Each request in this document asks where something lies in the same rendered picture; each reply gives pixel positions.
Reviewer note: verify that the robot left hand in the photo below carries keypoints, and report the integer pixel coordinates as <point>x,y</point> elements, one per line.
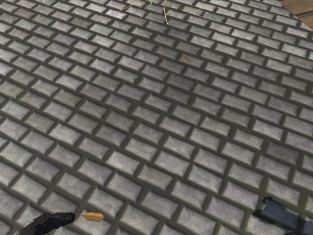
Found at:
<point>46,222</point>

